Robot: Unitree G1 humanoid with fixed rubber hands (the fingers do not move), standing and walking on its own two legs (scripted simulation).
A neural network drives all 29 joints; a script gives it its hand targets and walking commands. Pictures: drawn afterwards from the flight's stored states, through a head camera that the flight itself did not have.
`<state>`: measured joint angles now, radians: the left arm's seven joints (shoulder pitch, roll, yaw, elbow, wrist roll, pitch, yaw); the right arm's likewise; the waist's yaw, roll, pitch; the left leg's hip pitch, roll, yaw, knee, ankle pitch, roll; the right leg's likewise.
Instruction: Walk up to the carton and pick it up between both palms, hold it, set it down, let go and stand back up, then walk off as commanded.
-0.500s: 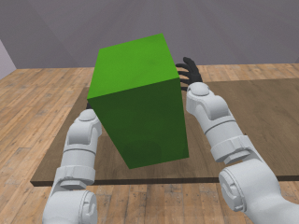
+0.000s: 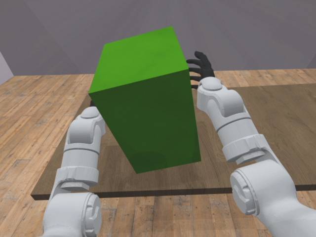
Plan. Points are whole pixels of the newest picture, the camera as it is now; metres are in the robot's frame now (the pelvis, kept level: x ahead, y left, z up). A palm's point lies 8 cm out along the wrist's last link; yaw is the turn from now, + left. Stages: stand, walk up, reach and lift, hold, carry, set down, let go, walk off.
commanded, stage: reach and lift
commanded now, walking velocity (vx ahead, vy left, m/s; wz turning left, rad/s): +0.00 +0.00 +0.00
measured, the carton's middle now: (153, 103) +0.42 +0.03 +0.20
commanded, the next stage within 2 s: hold in 0.50 s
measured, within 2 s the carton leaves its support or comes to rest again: neither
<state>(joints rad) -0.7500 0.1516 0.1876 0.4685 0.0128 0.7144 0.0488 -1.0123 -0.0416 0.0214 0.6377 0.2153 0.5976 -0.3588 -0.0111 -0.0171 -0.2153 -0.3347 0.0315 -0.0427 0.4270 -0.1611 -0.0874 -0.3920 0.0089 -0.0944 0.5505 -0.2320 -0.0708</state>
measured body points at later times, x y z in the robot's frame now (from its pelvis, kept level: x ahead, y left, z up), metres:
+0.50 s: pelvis +0.00 +0.00 +0.00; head -0.07 -0.01 +0.44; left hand +0.39 +0.17 +0.22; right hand +0.40 -0.10 +0.28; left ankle +0.04 +0.18 -0.73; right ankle +0.03 -0.06 -0.73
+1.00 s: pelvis +0.00 +0.00 +0.00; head -0.08 -0.01 +0.44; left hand +0.38 +0.17 +0.24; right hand +0.39 -0.10 +0.30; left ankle +0.04 +0.18 -0.73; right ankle +0.04 -0.06 -0.73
